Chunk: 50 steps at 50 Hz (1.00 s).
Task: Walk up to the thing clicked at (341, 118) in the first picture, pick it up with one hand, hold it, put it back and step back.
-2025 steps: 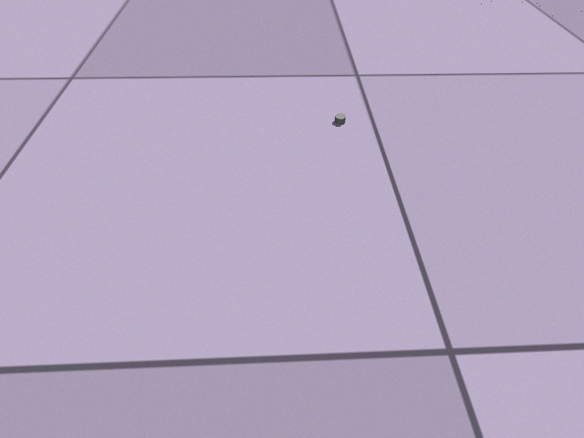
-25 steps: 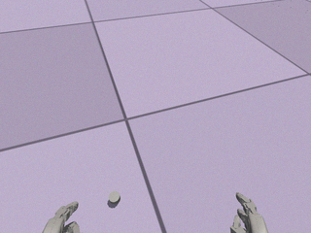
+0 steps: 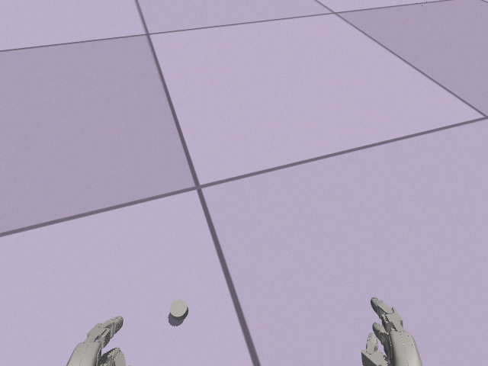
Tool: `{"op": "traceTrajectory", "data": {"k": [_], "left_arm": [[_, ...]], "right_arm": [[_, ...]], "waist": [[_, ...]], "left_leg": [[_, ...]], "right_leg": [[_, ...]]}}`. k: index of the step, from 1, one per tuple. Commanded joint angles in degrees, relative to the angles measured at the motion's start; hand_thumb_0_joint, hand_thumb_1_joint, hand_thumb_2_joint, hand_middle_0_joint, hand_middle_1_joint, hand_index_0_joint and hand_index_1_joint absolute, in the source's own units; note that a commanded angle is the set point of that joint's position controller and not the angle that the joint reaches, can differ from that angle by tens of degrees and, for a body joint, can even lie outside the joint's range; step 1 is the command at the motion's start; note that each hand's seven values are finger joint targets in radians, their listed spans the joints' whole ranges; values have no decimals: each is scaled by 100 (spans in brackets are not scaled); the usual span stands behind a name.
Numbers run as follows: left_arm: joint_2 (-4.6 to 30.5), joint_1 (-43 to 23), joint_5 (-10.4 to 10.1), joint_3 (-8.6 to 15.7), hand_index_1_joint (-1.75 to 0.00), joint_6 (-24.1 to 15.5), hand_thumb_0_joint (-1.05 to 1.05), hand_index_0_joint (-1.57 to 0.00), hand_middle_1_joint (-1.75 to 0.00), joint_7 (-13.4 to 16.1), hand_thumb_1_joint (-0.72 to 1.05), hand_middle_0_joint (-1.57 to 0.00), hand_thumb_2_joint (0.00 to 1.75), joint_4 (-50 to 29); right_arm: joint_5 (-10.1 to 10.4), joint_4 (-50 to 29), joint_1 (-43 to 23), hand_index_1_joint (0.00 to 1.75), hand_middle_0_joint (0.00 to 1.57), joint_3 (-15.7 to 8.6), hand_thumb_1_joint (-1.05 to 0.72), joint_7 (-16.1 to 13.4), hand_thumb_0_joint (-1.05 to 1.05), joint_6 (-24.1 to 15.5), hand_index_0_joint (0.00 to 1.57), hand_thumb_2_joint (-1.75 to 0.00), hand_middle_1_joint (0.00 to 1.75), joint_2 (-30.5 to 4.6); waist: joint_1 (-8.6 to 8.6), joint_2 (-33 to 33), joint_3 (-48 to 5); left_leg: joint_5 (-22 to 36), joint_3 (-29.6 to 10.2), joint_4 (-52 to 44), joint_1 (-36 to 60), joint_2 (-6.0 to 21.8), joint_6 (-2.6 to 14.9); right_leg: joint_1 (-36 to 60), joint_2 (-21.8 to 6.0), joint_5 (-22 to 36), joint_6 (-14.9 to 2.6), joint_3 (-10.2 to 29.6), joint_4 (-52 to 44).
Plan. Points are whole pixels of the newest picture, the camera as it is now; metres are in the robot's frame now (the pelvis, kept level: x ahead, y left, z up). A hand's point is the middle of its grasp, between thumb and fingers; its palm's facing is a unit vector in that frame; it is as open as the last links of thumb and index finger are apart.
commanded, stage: home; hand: left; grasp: from above
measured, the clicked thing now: (179, 309) +0.48 +0.22 -0.69
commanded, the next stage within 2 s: stand in 0.74 s
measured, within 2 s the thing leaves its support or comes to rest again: neither
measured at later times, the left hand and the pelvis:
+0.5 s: hand out of the picture +0.16 +0.18 -0.05, palm faces +0.03 -0.98 -0.20, open 7.4 cm; pelvis +0.00 +0.01 +0.00, yaw +0 degrees
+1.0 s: hand out of the picture +0.16 +0.22 -0.09, palm faces -0.01 -0.95 -0.32, open 7.4 cm; pelvis -0.01 +0.00 +0.02, yaw +0 degrees
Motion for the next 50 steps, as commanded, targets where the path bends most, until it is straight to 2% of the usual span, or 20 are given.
{"op": "traceTrajectory", "data": {"k": [1,4,5,6,17,21,23,24,29,30,31,35,39,41,42,43,44,45,47,50], "left_arm": [[593,-132,17,337,-30,-261,0,-20,-30,45,90,-20,90,-1013],[558,-80,8,306,-30,-258,0,-20,-30,31,90,-20,90,-1038],[700,-117,-2,452,-30,-261,0,-20,-30,40,90,-20,90,-1121],[569,-100,18,303,-30,-258,0,-20,-30,37,90,-20,90,-1046],[648,-152,4,396,-30,-268,0,-20,-30,47,90,-20,90,-1144],[571,-65,0,290,-30,-244,0,-20,-30,42,90,-20,90,-1110],[732,-84,-8,458,-30,-261,0,-20,-30,56,90,-20,90,-1157],[560,-48,-11,274,-30,-247,0,-20,-30,30,90,-20,90,-1070],[643,-74,-7,383,-30,-262,0,-20,-30,50,90,-20,90,-1090],[516,-57,-2,256,-30,-251,0,-20,-30,49,90,-20,90,-1067],[692,-108,-13,422,-30,-271,0,-20,-30,56,90,-20,90,-1216],[531,-84,-1,243,-30,-261,0,-20,-30,35,90,-20,90,-1111],[647,-102,-25,390,-30,-246,0,-20,-30,44,90,-20,90,-1119],[615,-155,-14,336,-30,-247,0,-20,-30,53,90,-20,90,-1191],[1073,-1825,627,325,-30,-1464,0,-20,-30,260,90,-20,90,819],[1161,-1265,684,449,-30,-1851,0,-20,-30,226,90,-20,90,1875],[1236,-1242,720,419,-30,-2047,0,-20,-30,199,90,-20,90,2130],[1236,-1370,686,383,-30,-2157,0,-20,-30,154,90,-20,90,2281],[1238,-1533,635,330,-30,-2321,0,-20,-30,115,90,-20,90,2773],[1176,-1678,541,379,-30,-2383,0,-20,-30,123,90,-20,90,3460]], "right_arm": [[18,-912,-377,30,20,-321,-90,-97,0,-348,20,-90,30,-698],[22,-912,-370,30,20,-320,-90,-95,0,-349,20,-90,30,-691],[18,-913,-353,30,20,-348,-90,-90,0,-339,20,-90,30,-736],[23,-933,-364,30,20,-324,-90,-91,0,-333,20,-90,30,-701],[30,-949,-382,30,20,-334,-90,-82,0,-340,20,-90,30,-710],[38,-958,-370,30,20,-321,-90,-70,0,-330,20,-90,30,-700],[25,-938,-326,30,20,-352,-90,-72,0,-308,20,-90,30,-739],[35,-951,-349,30,20,-321,-90,-59,0,-311,20,-90,30,-711],[31,-969,-358,30,20,-344,-90,-62,0,-302,20,-90,30,-724],[35,-991,-353,30,20,-315,-90,-59,0,-308,20,-90,30,-691],[35,-990,-347,30,20,-349,-90,-59,0,-299,20,-90,30,-729],[32,-996,-354,30,20,-325,-90,-46,0,-286,20,-90,30,-697],[32,-975,-327,30,20,-344,-90,-50,0,-282,20,-90,30,-725],[38,-1022,-351,30,20,-329,-90,-53,0,-291,20,-90,30,-699],[-718,367,-761,30,20,-575,-90,289,0,342,20,-90,30,-1362],[-681,464,-737,30,20,-669,-90,436,0,573,20,-90,30,-1404],[-692,455,-670,30,20,-638,-90,546,0,675,20,-90,30,-1361],[-704,446,-523,30,20,-613,-90,617,0,743,20,-90,30,-1347],[-414,689,-625,30,20,-594,-90,802,0,787,20,-90,30,-1171],[-298,899,-818,30,20,-668,-90,889,0,868,20,-90,30,-1205]], "waist": [[-4,-32,-352],[0,-34,-458],[47,119,-482],[-10,75,-411],[30,108,-397],[23,122,-396],[37,119,-511],[5,95,-452],[29,39,-486],[6,33,-368],[30,56,-493],[12,105,-415],[24,102,-361],[19,39,-395],[427,-263,976],[421,-598,372],[336,-705,218],[220,-363,280],[368,-151,66],[451,-341,66]], "left_leg": [[1186,142,-921,483,-175,176],[1276,112,-931,529,-167,167],[1297,116,-942,540,-163,152],[1321,129,-936,551,-159,155],[1117,81,-1011,516,-139,146],[1284,82,-981,524,-142,143],[1354,64,-942,523,-143,142],[1419,67,-959,568,-136,138],[1300,30,-983,510,-126,140],[1283,64,-982,491,-127,145],[1312,56,-965,537,-125,145],[1379,18,-995,551,-103,121],[1242,53,-981,498,-119,132],[1253,101,-926,462,-143,150],[2185,-136,-1493,589,101,408],[2398,22,-1359,965,22,464],[2429,93,-1341,1224,-5,465],[2290,-19,-1486,1263,11,464],[2155,-63,-1748,1582,-9,468],[2254,-82,-1919,1901,13,421]], "right_leg": [[283,122,1062,-17,14,-930],[343,136,1118,-27,-3,-881],[357,135,1121,-49,8,-859],[304,141,1155,-37,-1,-862],[277,156,956,-47,-20,-850],[287,158,1099,-52,-27,-822],[358,153,1147,-60,-19,-799],[342,159,1202,-57,-29,-800],[316,170,1093,-57,-49,-802],[284,166,1093,-57,-51,-815],[322,166,1103,-62,-37,-799],[259,169,1139,-71,-57,-768],[247,167,1035,-53,-53,-807],[260,148,1069,-47,-21,-849],[1158,-285,1180,-249,470,-1053],[1424,-388,1257,-477,776,-1224],[1452,-465,1437,-544,926,-1295],[1402,-391,1606,-497,883,-1314],[1887,-477,1837,-377,796,-1292],[1909,-490,1800,-301,753,-1544]]}}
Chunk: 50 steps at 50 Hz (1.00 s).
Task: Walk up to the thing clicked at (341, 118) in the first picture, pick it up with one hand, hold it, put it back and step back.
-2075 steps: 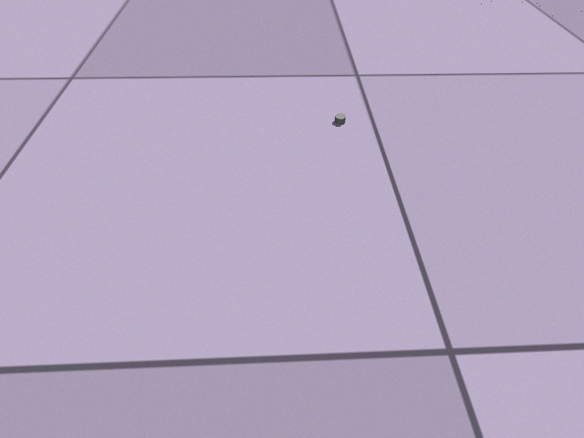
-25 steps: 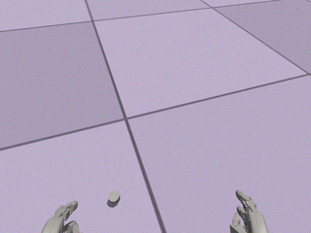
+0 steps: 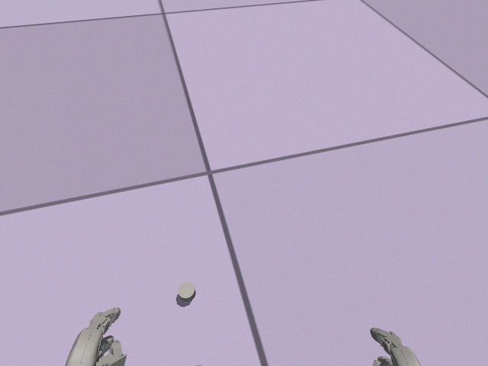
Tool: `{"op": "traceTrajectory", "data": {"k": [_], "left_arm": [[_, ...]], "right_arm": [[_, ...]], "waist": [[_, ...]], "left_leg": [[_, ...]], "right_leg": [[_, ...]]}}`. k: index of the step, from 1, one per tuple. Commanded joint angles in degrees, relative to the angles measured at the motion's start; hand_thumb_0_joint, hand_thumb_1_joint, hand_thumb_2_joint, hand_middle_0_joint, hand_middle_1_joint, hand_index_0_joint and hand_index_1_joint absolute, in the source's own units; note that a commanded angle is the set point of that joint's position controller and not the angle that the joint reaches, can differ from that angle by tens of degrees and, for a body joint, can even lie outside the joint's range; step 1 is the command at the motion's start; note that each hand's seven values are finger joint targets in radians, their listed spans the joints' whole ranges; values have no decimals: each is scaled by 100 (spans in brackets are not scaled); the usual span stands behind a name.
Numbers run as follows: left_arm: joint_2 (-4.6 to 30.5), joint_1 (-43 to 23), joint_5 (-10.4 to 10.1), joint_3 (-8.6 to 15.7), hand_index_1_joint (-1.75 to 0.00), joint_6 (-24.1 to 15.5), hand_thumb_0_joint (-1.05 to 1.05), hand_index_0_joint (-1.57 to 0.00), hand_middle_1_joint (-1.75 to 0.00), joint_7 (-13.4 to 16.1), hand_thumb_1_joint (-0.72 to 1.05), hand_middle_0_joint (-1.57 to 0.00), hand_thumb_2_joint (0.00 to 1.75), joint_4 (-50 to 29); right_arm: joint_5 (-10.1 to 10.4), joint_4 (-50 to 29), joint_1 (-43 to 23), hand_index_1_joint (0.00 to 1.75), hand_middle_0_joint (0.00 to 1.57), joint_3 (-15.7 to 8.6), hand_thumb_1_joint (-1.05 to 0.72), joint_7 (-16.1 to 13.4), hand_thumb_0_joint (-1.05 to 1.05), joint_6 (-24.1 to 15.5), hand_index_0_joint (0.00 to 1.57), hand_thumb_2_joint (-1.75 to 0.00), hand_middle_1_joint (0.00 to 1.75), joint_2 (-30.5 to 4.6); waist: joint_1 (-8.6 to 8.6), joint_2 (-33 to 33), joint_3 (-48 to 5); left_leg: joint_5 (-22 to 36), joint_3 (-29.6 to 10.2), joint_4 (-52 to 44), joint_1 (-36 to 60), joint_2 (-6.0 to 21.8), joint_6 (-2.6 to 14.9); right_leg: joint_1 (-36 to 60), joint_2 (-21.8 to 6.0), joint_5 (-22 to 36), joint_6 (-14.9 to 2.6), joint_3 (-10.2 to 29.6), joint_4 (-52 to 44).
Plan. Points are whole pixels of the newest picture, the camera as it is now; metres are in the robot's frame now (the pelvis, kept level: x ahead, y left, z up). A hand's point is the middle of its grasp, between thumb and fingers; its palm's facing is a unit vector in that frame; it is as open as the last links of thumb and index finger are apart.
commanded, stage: stand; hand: left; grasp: from above
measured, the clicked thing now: (187, 291) +0.49 +0.22 -0.71
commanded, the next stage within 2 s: none
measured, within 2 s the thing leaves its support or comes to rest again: neither
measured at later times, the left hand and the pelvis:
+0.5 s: hand out of the picture +0.05 +0.24 -0.12, palm faces +0.04 -0.95 -0.32, open 7.4 cm; pelvis +0.00 +0.01 +0.04, yaw +1 degrees
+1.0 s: hand out of the picture +0.04 +0.24 -0.12, palm faces +0.03 -0.94 -0.34, open 7.4 cm; pelvis +0.00 -0.01 +0.05, yaw +1 degrees
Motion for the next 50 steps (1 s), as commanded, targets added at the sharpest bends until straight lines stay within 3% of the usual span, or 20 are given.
{"op": "traceTrajectory", "data": {"k": [1,5,8,12,21,28,33,38,43,50], "left_arm": [[843,-231,-55,440,-30,-510,0,-20,-30,88,90,-20,90,366],[874,-383,-17,439,-30,-666,0,-20,-30,87,90,-20,90,1113],[853,-416,-51,424,-30,-704,0,-20,-30,87,90,-20,90,1573],[906,-335,-79,391,-30,-762,0,-20,-30,83,90,-20,90,2143],[996,-409,-123,329,-30,-761,0,-20,-30,91,90,-20,90,3015],[1033,-528,-109,293,-30,-763,0,-20,-30,77,90,-20,90,3397],[1089,-528,-122,282,-30,-789,0,-20,-30,66,90,-20,90,3550],[1199,-590,-127,297,-30,-754,0,-20,-30,38,90,-20,90,3642],[1202,-610,-134,270,-30,-800,0,-20,-30,31,90,-20,90,3693],[1212,-700,-181,257,-30,-829,0,-20,-30,27,90,-20,90,3741]], "right_arm": [[165,-301,-186,30,20,-510,-90,59,0,-84,20,-90,30,-925],[131,41,-182,30,20,-516,-90,78,0,22,20,-90,30,-931],[142,254,-239,30,20,-513,-90,61,0,70,20,-90,30,-989],[187,608,-144,30,20,-499,-90,21,0,114,20,-90,30,-1030],[275,1185,-215,30,20,-459,-90,-20,0,192,20,-90,30,-1158],[280,1440,-288,30,20,-437,-90,3,0,245,20,-90,30,-1158],[302,1566,-285,30,20,-420,-90,33,0,258,20,-90,30,-1163],[285,1621,-313,30,20,-404,-90,52,0,299,20,-90,30,-1225],[316,1670,-305,30,20,-382,-90,57,0,254,20,-90,30,-1226],[324,1753,-319,30,20,-335,-90,43,0,225,20,-90,30,-1293]], "waist": [[106,19,-907],[26,119,-621],[60,293,-306],[25,144,-211],[0,197,-8],[-15,131,268],[-27,126,236],[-27,230,402],[-38,78,107],[-51,110,-43]], "left_leg": [[1476,-414,-1174,779,243,336],[1294,-499,-1542,952,297,340],[1184,-711,-1990,923,415,341],[1677,-653,-2179,1318,428,266],[1742,-718,-2908,1735,554,191],[1189,-707,-3245,1609,525,138],[1207,-665,-3251,1807,538,138],[493,-717,-3442,1412,537,126],[1279,-646,-3249,1861,566,118],[1897,-575,-3194,2028,607,115]], "right_leg": [[960,-305,1248,-313,510,-1149],[1079,-307,1114,-271,500,-1524],[1235,-251,1071,-240,378,-1711],[1473,-345,1527,-259,448,-2123],[1949,-386,1599,-163,361,-2695],[2034,-390,1244,-113,356,-3043],[2009,-439,1234,-116,424,-3225],[2003,-363,773,-111,386,-3214],[2026,-485,1139,-150,496,-3311],[2171,-491,1753,-147,470,-3315]]}}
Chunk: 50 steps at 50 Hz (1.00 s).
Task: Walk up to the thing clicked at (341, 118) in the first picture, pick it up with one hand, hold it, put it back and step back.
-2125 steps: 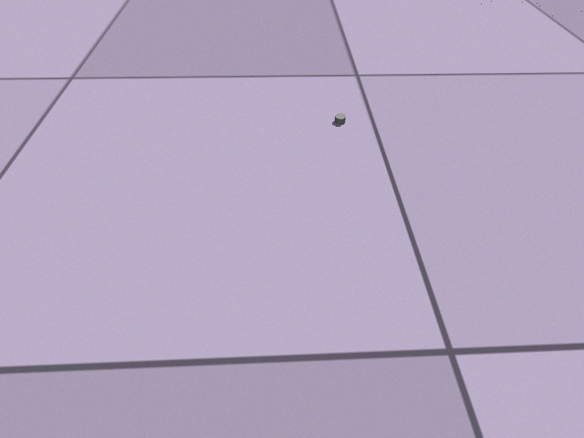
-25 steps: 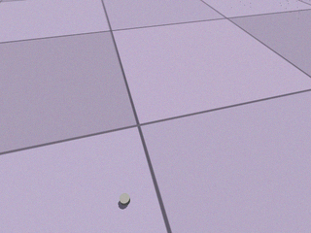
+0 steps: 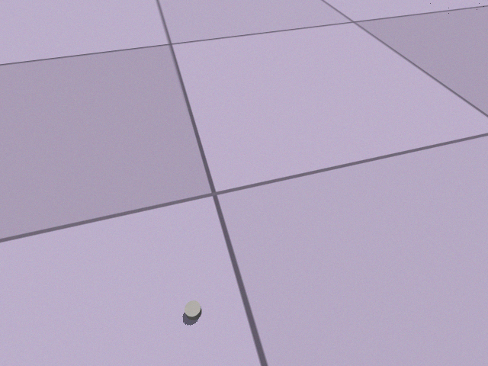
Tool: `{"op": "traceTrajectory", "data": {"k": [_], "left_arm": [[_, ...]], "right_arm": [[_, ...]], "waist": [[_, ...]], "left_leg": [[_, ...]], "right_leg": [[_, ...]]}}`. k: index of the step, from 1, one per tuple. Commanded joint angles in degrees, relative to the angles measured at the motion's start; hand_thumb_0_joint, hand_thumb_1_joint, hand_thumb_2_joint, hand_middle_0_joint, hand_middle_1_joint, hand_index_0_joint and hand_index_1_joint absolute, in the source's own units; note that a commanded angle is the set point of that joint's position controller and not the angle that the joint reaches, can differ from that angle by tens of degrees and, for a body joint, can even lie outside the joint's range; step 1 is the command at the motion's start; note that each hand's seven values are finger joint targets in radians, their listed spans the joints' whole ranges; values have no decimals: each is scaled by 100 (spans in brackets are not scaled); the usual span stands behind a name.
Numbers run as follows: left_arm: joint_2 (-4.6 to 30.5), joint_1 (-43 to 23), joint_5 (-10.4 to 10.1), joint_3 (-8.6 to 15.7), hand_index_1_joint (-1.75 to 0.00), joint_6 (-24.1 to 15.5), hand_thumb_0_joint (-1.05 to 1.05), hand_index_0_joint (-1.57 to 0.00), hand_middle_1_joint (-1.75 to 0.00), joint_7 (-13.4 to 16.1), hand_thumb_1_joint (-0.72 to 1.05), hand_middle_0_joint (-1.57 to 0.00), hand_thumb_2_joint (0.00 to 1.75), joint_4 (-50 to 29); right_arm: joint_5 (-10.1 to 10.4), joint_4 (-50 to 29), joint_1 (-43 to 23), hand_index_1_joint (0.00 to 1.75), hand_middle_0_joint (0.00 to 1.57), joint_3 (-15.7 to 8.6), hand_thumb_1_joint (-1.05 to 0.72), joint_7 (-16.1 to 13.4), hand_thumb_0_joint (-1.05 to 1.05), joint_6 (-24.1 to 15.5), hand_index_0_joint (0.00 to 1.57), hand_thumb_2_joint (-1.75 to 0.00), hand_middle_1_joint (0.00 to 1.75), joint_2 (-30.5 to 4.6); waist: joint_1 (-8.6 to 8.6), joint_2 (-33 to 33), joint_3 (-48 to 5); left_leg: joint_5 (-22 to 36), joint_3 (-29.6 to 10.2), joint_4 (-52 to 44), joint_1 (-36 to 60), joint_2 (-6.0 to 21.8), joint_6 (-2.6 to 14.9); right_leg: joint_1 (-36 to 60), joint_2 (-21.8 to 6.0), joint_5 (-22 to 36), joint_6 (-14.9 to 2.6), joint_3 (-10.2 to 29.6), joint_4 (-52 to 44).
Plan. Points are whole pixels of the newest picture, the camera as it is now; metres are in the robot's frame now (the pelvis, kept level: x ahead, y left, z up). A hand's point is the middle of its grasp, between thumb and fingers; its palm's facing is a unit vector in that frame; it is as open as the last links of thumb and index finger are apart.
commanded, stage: stand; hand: left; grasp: from above
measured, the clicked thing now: (193, 310) +0.49 +0.22 -0.76
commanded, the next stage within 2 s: step back in 1.36 s
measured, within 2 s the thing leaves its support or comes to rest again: neither
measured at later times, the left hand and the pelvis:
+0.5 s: hand out of the picture +0.10 +0.24 -0.16, palm faces +0.01 -0.94 -0.34, open 7.4 cm; pelvis +0.02 +0.00 +0.00, yaw +0 degrees
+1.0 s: hand out of the picture +0.09 +0.24 -0.16, palm faces +0.00 -0.94 -0.34, open 7.4 cm; pelvis +0.02 +0.00 +0.00, yaw -1 degrees
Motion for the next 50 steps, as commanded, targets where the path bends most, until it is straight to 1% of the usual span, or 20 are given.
{"op": "traceTrajectory", "data": {"k": [1,4,6,9,11,13,14,17,18,20,22,27,31,35,39,43,46,47,49,50], "left_arm": [[1157,-326,-50,181,-30,-133,0,-20,-30,62,90,-20,90,-297],[1176,-350,-38,188,-30,-114,0,-20,-30,57,90,-20,90,-273],[1193,-413,-51,198,-30,-115,0,-20,-30,62,90,-20,90,-269],[1149,-395,-57,184,-30,-133,0,-20,-30,54,90,-20,90,-275],[1162,-425,-62,191,-30,-124,0,-20,-30,52,90,-20,90,-247],[1203,-481,-70,215,-30,-115,0,-20,-30,54,90,-20,90,-259],[1147,-447,-69,187,-30,-116,0,-20,-30,41,90,-20,90,-250],[1174,-563,-69,205,-30,-129,0,-20,-30,45,90,-20,90,-279],[1170,-523,-72,199,-30,-120,0,-20,-30,40,90,-20,90,-269],[1179,-546,-79,199,-30,-122,0,-20,-30,40,90,-20,90,-267],[1175,-597,-82,200,-30,-118,0,-20,-30,43,90,-20,90,-277],[1214,-666,-83,197,-30,-131,0,-20,-30,27,90,-20,90,-302],[1255,-654,-90,203,-30,-125,0,-20,-30,14,90,-20,90,-292],[1231,-599,-75,192,-30,-112,0,-20,-30,10,90,-20,90,-271],[1286,-608,-84,197,-30,-129,0,-20,-30,-6,90,-20,90,-278],[1303,-607,-87,200,-30,-129,0,-20,-30,-14,90,-20,90,-282],[1314,-564,-92,194,-30,-142,0,-20,-30,-12,90,-20,90,-299],[1297,-573,-94,187,-30,-148,0,-20,-30,-15,90,-20,90,-299],[1301,-574,-100,180,-30,-154,0,-20,-30,-10,90,-20,90,-293],[1283,-556,-94,166,-30,-151,0,-20,-30,-13,90,-20,90,-298]], "right_arm": [[41,-317,-203,30,20,-157,-90,-81,0,-164,20,-90,30,-1027],[41,-307,-245,30,20,-163,-90,-90,0,-140,20,-90,30,-1088],[43,-300,-232,30,20,-151,-90,-92,0,-138,20,-90,30,-1072],[41,-277,-240,30,20,-131,-90,-100,0,-160,20,-90,30,-1100],[55,-280,-294,30,20,-122,-90,-98,0,-165,20,-90,30,-1095],[53,-282,-312,30,20,-128,-90,-115,0,-168,20,-90,30,-1112],[64,-284,-330,30,20,-120,-90,-107,0,-177,20,-90,30,-1123],[55,-284,-311,30,20,-124,-90,-114,0,-184,20,-90,30,-1127],[56,-286,-338,30,20,-124,-90,-114,0,-184,20,-90,30,-1152],[59,-283,-355,30,20,-134,-90,-120,0,-188,20,-90,30,-1163],[58,-283,-390,30,20,-135,-90,-114,0,-179,20,-90,30,-1173],[65,-274,-399,30,20,-126,-90,-103,0,-197,20,-90,30,-1183],[63,-286,-444,30,20,-127,-90,-97,0,-199,20,-90,30,-1208],[65,-293,-519,30,20,-136,-90,-89,0,-195,20,-90,30,-1224],[71,-275,-444,30,20,-128,-90,-66,0,-187,20,-90,30,-1224],[71,-271,-457,30,20,-122,-90,-67,0,-200,20,-90,30,-1238],[77,-302,-477,30,20,-121,-90,-64,0,-221,20,-90,30,-1246],[78,-287,-442,30,20,-117,-90,-67,0,-219,20,-90,30,-1274],[77,-286,-433,30,20,-121,-90,-64,0,-210,20,-90,30,-1271],[84,-295,-481,30,20,-120,-90,-65,0,-207,20,-90,30,-1293]], "waist": [[1,-109,-200],[5,-167,-180],[-13,-142,-204],[0,-24,-329],[5,-13,-273],[13,-63,-430],[18,-45,-362],[-14,-108,-430],[2,-64,-450],[-5,-98,-469],[3,-73,-441],[-22,-80,-478],[-1,-75,-504],[25,-91,-368],[-23,-72,-291],[-16,1,-413],[2,-48,-531],[-22,-40,-561],[-31,-132,-500],[-15,-112,-536]], "left_leg": [[441,-475,-440,-122,535,190],[283,-474,-464,-108,548,185],[408,-469,-465,-136,570,191],[774,-436,-425,-46,600,184],[670,-433,-473,-87,579,175],[951,-426,-446,41,629,179],[949,-426,-478,50,618,152],[1179,-397,-427,67,649,168],[1163,-406,-458,107,647,157],[1291,-389,-425,138,654,154],[1058,-402,-482,45,651,161],[1181,-375,-491,90,668,152],[1133,-382,-548,114,681,152],[760,-411,-608,58,661,157],[554,-406,-638,48,654,173],[740,-408,-626,47,658,159],[1097,-404,-552,227,694,171],[1133,-392,-541,192,692,180],[1101,-410,-550,207,703,166],[1169,-397,-503,269,713,181]], "right_leg": [[87,-557,283,-120,614,-498],[17,-551,88,-116,608,-530],[108,-563,217,-120,612,-537],[265,-605,716,-121,627,-502],[239,-570,614,-106,593,-503],[324,-607,872,-136,595,-444],[230,-570,785,-113,560,-464],[349,-610,1053,-129,580,-428],[308,-585,976,-116,547,-458],[350,-602,1121,-121,563,-449],[382,-593,903,-120,545,-475],[413,-624,1071,-132,590,-475],[420,-611,942,-148,571,-480],[255,-578,550,-130,544,-566],[162,-595,418,-143,606,-618],[275,-612,654,-160,612,-541],[301,-619,905,-176,592,-484],[336,-629,994,-160,607,-499],[292,-621,895,-157,593,-513],[290,-621,1007,-154,587,-507]]}}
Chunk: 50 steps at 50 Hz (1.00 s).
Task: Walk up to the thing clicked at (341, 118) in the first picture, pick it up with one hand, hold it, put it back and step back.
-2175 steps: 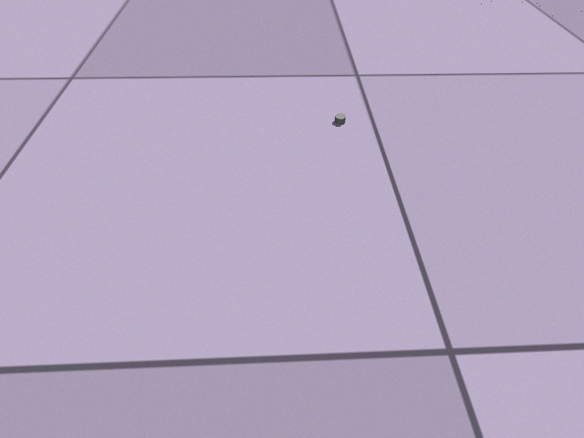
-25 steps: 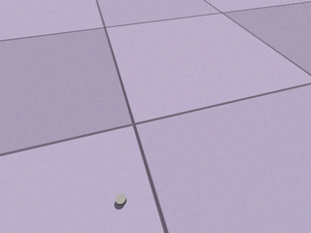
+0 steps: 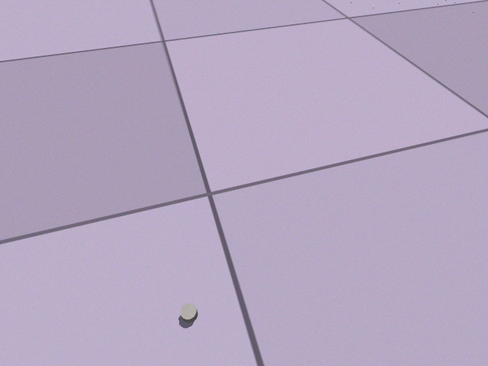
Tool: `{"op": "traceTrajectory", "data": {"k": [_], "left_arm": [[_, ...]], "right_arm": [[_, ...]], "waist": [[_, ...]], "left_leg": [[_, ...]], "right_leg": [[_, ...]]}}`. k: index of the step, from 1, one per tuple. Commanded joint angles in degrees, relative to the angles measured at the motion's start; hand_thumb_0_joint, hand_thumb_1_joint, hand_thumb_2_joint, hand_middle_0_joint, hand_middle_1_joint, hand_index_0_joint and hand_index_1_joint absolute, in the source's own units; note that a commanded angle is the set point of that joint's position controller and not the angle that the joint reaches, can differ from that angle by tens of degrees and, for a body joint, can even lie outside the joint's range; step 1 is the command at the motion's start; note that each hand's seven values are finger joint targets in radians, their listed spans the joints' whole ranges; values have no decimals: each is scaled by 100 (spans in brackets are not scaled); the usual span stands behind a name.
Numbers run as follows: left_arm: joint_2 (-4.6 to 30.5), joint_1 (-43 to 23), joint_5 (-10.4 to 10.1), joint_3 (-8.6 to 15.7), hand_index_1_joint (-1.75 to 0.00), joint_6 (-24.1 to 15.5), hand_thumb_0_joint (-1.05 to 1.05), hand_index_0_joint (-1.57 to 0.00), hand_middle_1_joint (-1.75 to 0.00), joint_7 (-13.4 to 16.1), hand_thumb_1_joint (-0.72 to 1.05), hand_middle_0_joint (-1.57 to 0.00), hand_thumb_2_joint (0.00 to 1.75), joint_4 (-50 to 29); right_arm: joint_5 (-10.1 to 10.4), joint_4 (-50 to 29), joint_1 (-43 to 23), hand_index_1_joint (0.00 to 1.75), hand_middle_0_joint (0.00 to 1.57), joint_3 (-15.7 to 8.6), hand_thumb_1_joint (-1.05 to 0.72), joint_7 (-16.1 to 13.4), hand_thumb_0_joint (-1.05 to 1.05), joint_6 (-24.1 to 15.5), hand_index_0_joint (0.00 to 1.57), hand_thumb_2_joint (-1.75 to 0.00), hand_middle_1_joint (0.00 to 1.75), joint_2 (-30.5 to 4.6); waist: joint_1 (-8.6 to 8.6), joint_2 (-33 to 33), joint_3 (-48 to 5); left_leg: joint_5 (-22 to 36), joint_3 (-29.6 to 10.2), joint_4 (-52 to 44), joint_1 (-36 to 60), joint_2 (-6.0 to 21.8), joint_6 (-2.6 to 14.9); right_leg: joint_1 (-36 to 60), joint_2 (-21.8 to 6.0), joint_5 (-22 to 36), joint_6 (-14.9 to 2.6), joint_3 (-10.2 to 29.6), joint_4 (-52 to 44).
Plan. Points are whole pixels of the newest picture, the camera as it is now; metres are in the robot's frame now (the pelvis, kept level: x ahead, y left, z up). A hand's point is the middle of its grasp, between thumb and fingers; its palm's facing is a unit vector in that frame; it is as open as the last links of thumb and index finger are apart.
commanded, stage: stand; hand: left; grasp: from above
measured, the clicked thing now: (189, 312) +0.47 +0.23 -0.76
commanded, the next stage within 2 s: step back in 0.36 s
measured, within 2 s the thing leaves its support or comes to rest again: neither
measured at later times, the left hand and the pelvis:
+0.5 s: hand out of the picture +0.07 +0.26 -0.16, palm faces +0.01 -0.93 -0.36, open 7.4 cm; pelvis -0.02 +0.00 -0.01, yaw +0 degrees
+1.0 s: hand out of the picture +0.04 +0.32 -0.18, palm faces -0.12 -0.93 -0.36, open 7.4 cm; pelvis -0.09 +0.08 -0.02, yaw -4 degrees
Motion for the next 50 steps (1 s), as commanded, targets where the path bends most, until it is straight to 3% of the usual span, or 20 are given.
{"op": "traceTrajectory", "data": {"k": [1,13,17,18,20,22,24,25,27,30,31,32,33,34,35,37,39,41,47,50], "left_arm": [[1201,-313,-35,182,-30,-124,0,-20,-30,75,90,-20,90,-363],[1207,-234,-32,156,-30,-128,0,-20,-30,58,90,-20,90,-378],[1265,-292,-42,170,-30,-139,0,-20,-30,65,90,-20,90,-410],[1681,-154,-122,451,-30,-99,0,-20,-30,91,90,-20,90,-602],[1656,40,-136,489,-30,-64,0,-20,-30,136,90,-20,90,-711],[1771,18,-122,550,-30,-40,0,-20,-30,140,90,-20,90,-946],[1865,-345,-35,593,-30,-15,0,-20,-30,164,90,-20,90,-1260],[1872,-375,18,603,-30,-13,0,-20,-30,177,90,-20,90,-1403],[1838,-647,52,615,-30,11,0,-20,-30,178,90,-20,90,-1634],[1673,-628,71,535,-30,80,0,-20,-30,168,90,-20,90,-1778],[1689,-661,32,521,-30,128,0,-20,-30,158,90,-20,90,-1861],[1569,-598,-32,483,-30,200,0,-20,-30,133,90,-20,90,-1920],[1326,-556,-109,449,-30,253,0,-20,-30,139,90,-20,90,-2016],[1152,-603,-127,420,-30,312,0,-20,-30,179,90,-20,90,-2020],[1214,-242,-76,415,-30,372,0,-20,-30,224,90,-20,90,-1957],[1296,-299,-42,446,-30,388,0,-20,-30,288,90,-20,90,-1940],[1381,-13,-105,461,-30,399,0,-20,-30,252,90,-20,90,-1830],[1347,210,-70,477,-30,384,0,-20,-30,214,90,-20,90,-1867],[1328,-87,3,492,-30,281,0,-20,-30,189,90,-20,90,-2153],[1302,33,21,508,-30,233,0,-20,-30,146,90,-20,90,-2159]], "right_arm": [[31,-346,-183,30,20,-207,-90,-91,0,-138,20,-90,30,-1140],[38,-356,-203,30,20,-198,-90,-69,0,-127,20,-90,30,-1191],[40,-367,-173,30,20,-205,-90,-80,0,-135,20,-90,30,-1205],[23,-458,-356,30,20,-292,-90,-54,0,-27,20,-90,30,-1399],[79,-594,-262,30,20,-307,-90,-53,0,29,20,-90,30,-1272],[99,-738,-133,30,20,-317,-90,-41,0,99,20,-90,30,-1212],[67,-801,99,30,20,-397,-90,-18,0,208,20,-90,30,-1200],[51,-893,157,30,20,-439,-90,0,0,263,20,-90,30,-1239],[87,-988,459,30,20,-452,-90,52,0,300,20,-90,30,-1244],[123,-1117,472,30,20,-462,-90,47,0,215,20,-90,30,-1250],[83,-1138,561,30,20,-477,-90,30,0,170,20,-90,30,-1258],[8,-1168,513,30,20,-529,-90,0,0,126,20,-90,30,-1357],[-90,-1213,476,30,20,-642,-90,-30,0,109,20,-90,30,-1698],[-130,-1213,611,30,20,-693,-90,-52,0,93,20,-90,30,-1922],[-115,-1273,567,30,20,-700,-90,-79,0,96,20,-90,30,-1938],[-102,-1529,206,30,20,-737,-90,-124,0,128,20,-90,30,-2002],[-113,-1641,-261,30,20,-650,-90,-199,0,92,20,-90,30,-1712],[-52,-1715,-143,30,20,-631,-90,-245,0,75,20,-90,30,-1521],[2,-1763,450,30,20,-721,-90,-278,0,92,20,-90,30,-1491],[16,-1851,404,30,20,-712,-90,-235,0,104,20,-90,30,-1555]], "waist": [[-8,-80,-477],[8,-9,-310],[-25,-41,-500],[38,-160,147],[26,-250,-116],[3,-608,-353],[-78,-1020,-474],[-58,-1017,-455],[-234,-1118,-526],[-190,-993,-725],[-243,-855,-717],[-229,-207,-641],[-174,827,-679],[-219,1202,-486],[-96,634,-617],[-193,914,-586],[129,876,-556],[177,761,-621],[-276,448,-574],[-258,587,-669]], "left_leg": [[1135,-430,-191,12,654,191],[751,-456,-255,-111,650,186],[942,-429,-219,-45,659,196],[1593,-440,418,-520,511,306],[1569,-216,902,-521,368,314],[897,-25,1672,-654,27,264],[-1360,75,2791,-877,-306,216],[-1979,-118,3406,-1019,-331,266],[-2041,-335,3493,-957,-137,370],[-1245,-84,2212,-1111,-86,307],[-396,5,1295,-971,-35,279],[1333,-317,562,-693,224,227],[3031,-1348,426,-165,907,347],[4117,-1963,437,365,1343,628],[4477,-1722,732,307,1541,891],[3754,-1966,415,-173,1683,818],[3686,-1171,690,179,1173,651],[3649,-870,865,521,982,466],[3350,-1032,1031,957,1328,1074],[3090,-1013,1134,771,1276,1015]], "right_leg": [[171,-672,1022,-122,566,-242],[54,-648,600,-126,580,-336],[203,-683,974,-150,602,-260],[-230,-612,1897,-191,706,165],[-123,-735,2328,-387,694,275],[-223,-1144,2418,-786,1187,133],[-516,-1838,2214,-1373,1741,7],[-701,-2011,2245,-1576,1824,99],[-964,-1931,2244,-1466,1489,358],[-404,-1393,2291,-1017,1084,1035],[-315,-1180,2124,-771,938,1413],[-567,-739,1670,-502,640,1955],[-1334,50,432,-252,392,2852],[-2377,775,-2259,-204,735,3498],[-2292,691,-2501,-225,1128,4100],[-2259,779,-2422,-219,1525,4625],[-2523,731,-1764,-181,1521,4905],[-2548,701,-1354,-128,1338,4865],[-2389,485,-1655,78,1045,3474],[-1850,307,-1527,-9,703,2510]]}}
